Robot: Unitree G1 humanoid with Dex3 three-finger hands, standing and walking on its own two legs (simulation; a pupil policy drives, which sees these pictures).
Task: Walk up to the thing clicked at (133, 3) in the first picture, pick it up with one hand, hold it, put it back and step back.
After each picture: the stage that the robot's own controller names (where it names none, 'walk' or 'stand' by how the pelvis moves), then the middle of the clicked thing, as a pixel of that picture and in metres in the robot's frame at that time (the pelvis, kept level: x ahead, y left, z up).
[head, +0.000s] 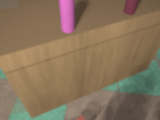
stand; out of the picture +0.89 -0.28 +0.09
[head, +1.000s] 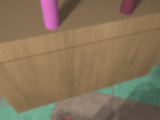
sink last; out of the picture +0.80 -0.22 +0.12
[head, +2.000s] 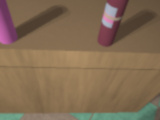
sink last; (112, 17) +0.56 -0.07 +0.13
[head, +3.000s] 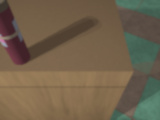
walk; (9, 34) +0.45 +0.26 +0.13
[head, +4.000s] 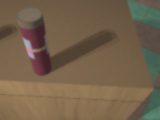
stand; (37, 46) +0.42 +0.17 +0.10
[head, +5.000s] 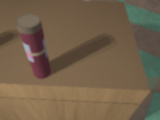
stand; (36, 50) +0.43 +0.18 +0.09
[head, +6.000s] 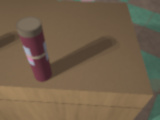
stand; (37, 53) +0.42 +0.17 +0.09
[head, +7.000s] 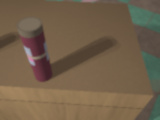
stand; (37, 53) +0.42 +0.17 +0.09
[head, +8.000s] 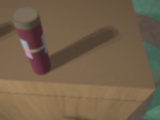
rise first; (35, 46) +0.42 +0.17 +0.09
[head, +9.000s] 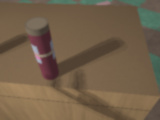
rise first; (44, 52) +0.42 +0.18 +0.09
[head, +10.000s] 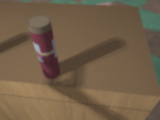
go down; (46, 51) +0.43 +0.16 +0.10
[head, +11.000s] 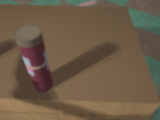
go down; (37, 63) +0.38 +0.16 +0.10
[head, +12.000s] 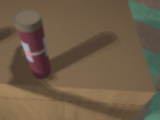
close in; (36, 49) +0.42 +0.16 +0.10
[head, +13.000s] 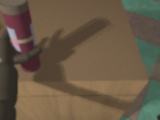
close; (23, 38) +0.44 +0.18 +0.13
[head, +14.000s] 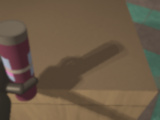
lift; (19, 66) +0.32 +0.19 +0.15
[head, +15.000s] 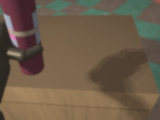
lift; (24, 32) +0.32 +0.16 +0.29
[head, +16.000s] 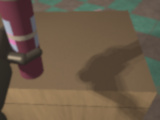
hold; (23, 36) +0.34 +0.16 +0.26
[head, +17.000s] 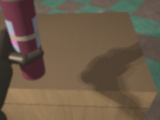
hold; (25, 37) +0.33 +0.16 +0.26
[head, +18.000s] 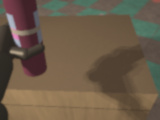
crouch; (27, 32) +0.34 +0.15 +0.28
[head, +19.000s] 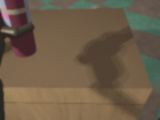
crouch; (16, 13) +0.41 +0.18 +0.28
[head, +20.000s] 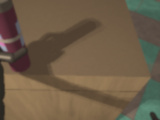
lower; (10, 38) +0.43 +0.21 +0.13
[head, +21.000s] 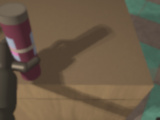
lower; (23, 47) +0.40 +0.18 +0.13
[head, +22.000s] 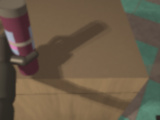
lower; (22, 42) +0.43 +0.18 +0.13
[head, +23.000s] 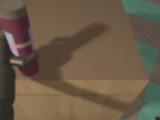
lower; (21, 43) +0.42 +0.18 +0.13
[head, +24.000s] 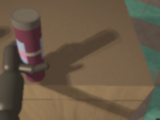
open; (31, 50) +0.40 +0.16 +0.13
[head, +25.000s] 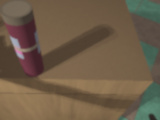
sink last; (27, 45) +0.41 +0.16 +0.13
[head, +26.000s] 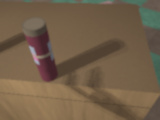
sink last; (42, 53) +0.41 +0.18 +0.10
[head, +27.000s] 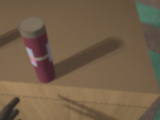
stand; (40, 54) +0.40 +0.17 +0.10
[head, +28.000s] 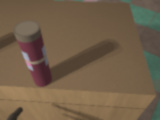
stand; (36, 58) +0.39 +0.18 +0.09
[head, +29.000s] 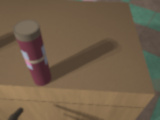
stand; (35, 57) +0.39 +0.18 +0.09
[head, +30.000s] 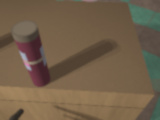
stand; (34, 58) +0.39 +0.18 +0.09
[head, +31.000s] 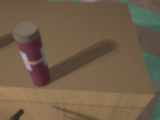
stand; (35, 58) +0.39 +0.18 +0.09
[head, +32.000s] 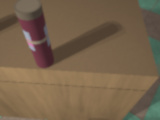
walk; (38, 38) +0.44 +0.16 +0.11
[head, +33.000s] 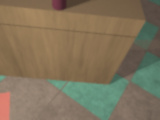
walk; out of the picture +0.75 +0.13 +0.11
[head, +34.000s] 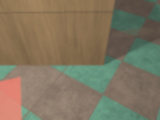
stand; out of the picture +1.06 +0.27 +0.11
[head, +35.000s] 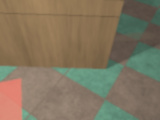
stand; out of the picture +1.03 +0.19 +0.10
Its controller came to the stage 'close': yes
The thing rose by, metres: 0.21
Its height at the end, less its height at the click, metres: +0.00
